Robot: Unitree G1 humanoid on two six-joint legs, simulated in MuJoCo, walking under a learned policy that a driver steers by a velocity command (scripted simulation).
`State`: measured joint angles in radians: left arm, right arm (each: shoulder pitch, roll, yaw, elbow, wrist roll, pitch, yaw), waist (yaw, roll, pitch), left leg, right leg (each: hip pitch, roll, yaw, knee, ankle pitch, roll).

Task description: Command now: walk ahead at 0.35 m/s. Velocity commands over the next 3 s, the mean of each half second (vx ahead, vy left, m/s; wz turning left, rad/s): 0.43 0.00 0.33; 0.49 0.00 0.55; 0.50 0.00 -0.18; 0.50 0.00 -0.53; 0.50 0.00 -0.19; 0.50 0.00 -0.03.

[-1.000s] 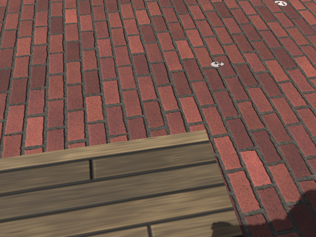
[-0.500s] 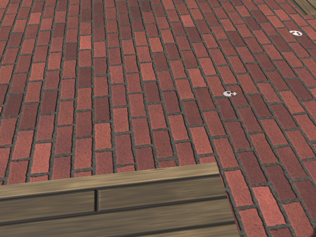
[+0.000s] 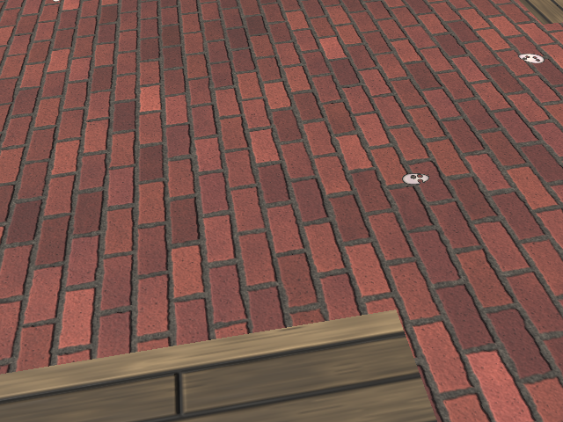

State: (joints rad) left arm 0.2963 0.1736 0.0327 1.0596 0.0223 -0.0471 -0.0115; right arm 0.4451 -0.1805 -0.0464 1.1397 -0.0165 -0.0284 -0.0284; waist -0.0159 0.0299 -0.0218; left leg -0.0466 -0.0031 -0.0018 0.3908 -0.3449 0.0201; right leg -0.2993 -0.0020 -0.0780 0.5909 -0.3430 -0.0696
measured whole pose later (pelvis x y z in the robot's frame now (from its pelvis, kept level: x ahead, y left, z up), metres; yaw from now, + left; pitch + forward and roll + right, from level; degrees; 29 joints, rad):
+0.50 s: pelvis +0.24 +0.01 -0.03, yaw +12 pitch +0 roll +0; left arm 0.47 0.15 0.03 1.10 0.02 -0.09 0.04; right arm 0.03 -0.19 -0.05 0.89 -0.03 -0.04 0.04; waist 0.01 0.01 0.07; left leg -0.46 -0.07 0.16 0.57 -0.15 0.20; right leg 0.10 -0.03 -0.28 0.57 -0.47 -0.02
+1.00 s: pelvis +0.52 +0.07 -0.01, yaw +29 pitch +3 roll +0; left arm -0.03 0.23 0.02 0.73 0.03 -0.04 -0.03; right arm 0.48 -0.25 -0.07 0.93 -0.02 -0.05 -0.02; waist -0.11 -0.03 0.04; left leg 0.07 -0.14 -0.20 0.29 -0.37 0.13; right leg -0.60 -0.03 0.01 0.60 -0.06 0.01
